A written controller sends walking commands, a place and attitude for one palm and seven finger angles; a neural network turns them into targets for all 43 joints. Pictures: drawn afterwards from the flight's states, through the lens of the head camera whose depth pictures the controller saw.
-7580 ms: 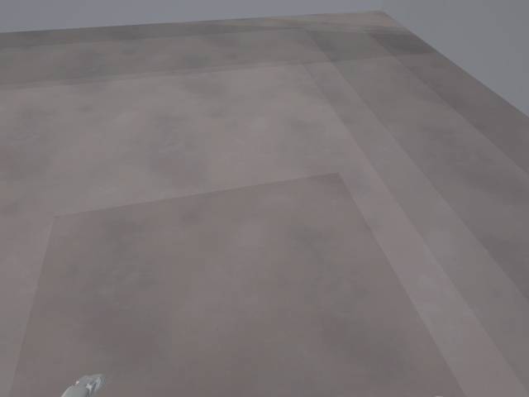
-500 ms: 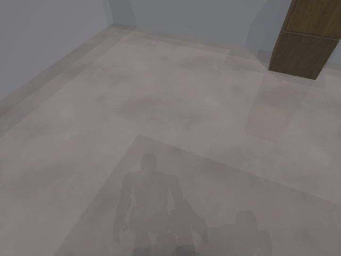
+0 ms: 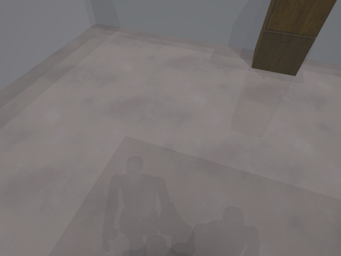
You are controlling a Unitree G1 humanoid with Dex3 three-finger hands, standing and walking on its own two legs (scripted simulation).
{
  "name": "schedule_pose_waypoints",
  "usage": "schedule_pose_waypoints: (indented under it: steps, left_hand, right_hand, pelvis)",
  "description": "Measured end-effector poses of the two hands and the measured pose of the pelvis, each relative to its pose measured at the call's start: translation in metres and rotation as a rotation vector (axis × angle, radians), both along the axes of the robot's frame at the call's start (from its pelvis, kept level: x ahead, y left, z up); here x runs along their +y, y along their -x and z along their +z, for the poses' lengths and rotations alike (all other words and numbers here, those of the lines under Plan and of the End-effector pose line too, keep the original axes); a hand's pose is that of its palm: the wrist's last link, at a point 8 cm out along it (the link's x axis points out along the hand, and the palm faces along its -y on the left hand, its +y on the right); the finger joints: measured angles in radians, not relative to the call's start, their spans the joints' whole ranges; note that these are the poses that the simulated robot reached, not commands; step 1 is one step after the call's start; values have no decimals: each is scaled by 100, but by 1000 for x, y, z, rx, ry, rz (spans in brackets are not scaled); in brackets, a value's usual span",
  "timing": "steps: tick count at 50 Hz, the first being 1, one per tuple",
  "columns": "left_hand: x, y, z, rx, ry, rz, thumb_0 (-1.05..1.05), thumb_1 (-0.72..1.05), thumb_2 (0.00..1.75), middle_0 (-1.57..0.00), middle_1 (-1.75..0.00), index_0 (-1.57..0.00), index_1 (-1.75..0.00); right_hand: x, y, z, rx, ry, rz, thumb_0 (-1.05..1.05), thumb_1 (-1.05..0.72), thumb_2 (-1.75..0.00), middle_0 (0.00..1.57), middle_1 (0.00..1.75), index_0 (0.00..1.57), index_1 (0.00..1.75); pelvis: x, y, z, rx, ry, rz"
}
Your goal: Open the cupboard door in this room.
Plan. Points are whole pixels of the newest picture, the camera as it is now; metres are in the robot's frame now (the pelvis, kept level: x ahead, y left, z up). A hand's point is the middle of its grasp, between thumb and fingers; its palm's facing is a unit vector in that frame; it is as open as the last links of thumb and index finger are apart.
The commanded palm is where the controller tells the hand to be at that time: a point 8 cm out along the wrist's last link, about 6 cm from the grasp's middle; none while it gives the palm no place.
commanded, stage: stand and wait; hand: left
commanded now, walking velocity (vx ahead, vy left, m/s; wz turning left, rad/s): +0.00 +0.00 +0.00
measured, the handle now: out of the picture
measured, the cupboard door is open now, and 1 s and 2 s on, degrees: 0 0 0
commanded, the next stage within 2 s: turn or walk to find it in 0.54 s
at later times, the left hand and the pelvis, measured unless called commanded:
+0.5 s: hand out of the picture +0.01 +0.16 -0.17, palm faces +0.04 -0.98 -0.20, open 7.3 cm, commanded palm none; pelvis +0.01 -0.01 +0.00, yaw +0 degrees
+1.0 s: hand out of the picture +0.00 +0.16 -0.18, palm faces +0.12 -0.97 -0.20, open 7.4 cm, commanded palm none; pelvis +0.00 -0.01 +0.00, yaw +4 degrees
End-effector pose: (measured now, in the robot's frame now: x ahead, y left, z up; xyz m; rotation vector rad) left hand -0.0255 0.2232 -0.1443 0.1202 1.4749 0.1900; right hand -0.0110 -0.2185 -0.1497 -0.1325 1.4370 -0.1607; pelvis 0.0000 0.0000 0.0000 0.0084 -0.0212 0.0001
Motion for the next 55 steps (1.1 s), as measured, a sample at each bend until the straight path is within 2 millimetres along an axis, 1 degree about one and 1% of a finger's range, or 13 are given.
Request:
schedule_pose_waypoints:
  steps: [3, 7, 11, 15, 19, 28, 34, 45, 55]
  left_hand:
    - [4, -9, 2, -18, -18, -14, 0, 91, 90, -20, -30, -19, -30]
    - [2, -24, 3, -50, -26, -29, 0, 91, 90, -20, -30, -19, -30]
    - [-4, -37, 2, -84, -17, -41, 0, 91, 90, -20, -30, -19, -30]
    - [-7, -41, 2, -93, -21, -44, 1, 93, 90, -20, -30, -19, -30]
    - [-10, -39, 2, -90, -17, -40, 1, 93, 90, -20, -30, -19, -30]
    - [-21, -24, 2, -59, 2, -23, 1, 92, 90, -20, -30, -19, -30]
    - [-26, -16, 0, -52, 5, 0, 1, 91, 90, -20, -30, -20, -30]
    - [-17, -9, -4, -66, -14, 53, 1, 91, 90, -20, -30, -20, -30]
    - [-12, -17, -1, -96, -11, 45, 1, 91, 90, -20, -30, -19, -30]
  right_hand:
    - [2, 10, -2, 23, -12, -16, 0, -91, -90, 20, 30, 20, 30]
    - [4, 17, -3, 34, -23, -29, 0, -91, -90, 20, 30, 20, 30]
    - [4, 17, -3, 31, -29, -33, 0, -91, -90, 20, 30, 20, 30]
    - [4, 13, -2, 20, -32, -32, 0, -91, -90, 20, 30, 20, 30]
    - [2, 8, -1, 11, -33, -26, 0, -91, -90, 20, 30, 20, 30]
    - [-7, -3, 0, -10, -24, -12, 0, -91, -90, 20, 30, 20, 30]
    - [-14, -6, 0, -9, -16, 8, 0, -91, -90, 20, 30, 20, 30]
    - [-18, -17, -2, -2, -6, 65, 0, -91, -90, 20, 30, 20, 30]
    - [-11, -32, 2, -53, -11, 80, 0, -91, -90, 20, 30, 20, 30]
  pelvis:
    - [-1, -2, 0, 2, 0, -3]
    - [-3, -4, 0, 1, -2, -5]
    - [-5, -6, 0, -1, -3, -5]
    - [-8, -8, 1, -2, -3, -5]
    - [-10, -9, 1, -1, -2, -2]
    - [-14, -11, 2, -4, -1, 3]
    - [-16, -9, 1, -3, -2, 24]
    - [-16, -1, -4, 14, 2, 69]
    - [-13, -5, 0, 2, 4, 69]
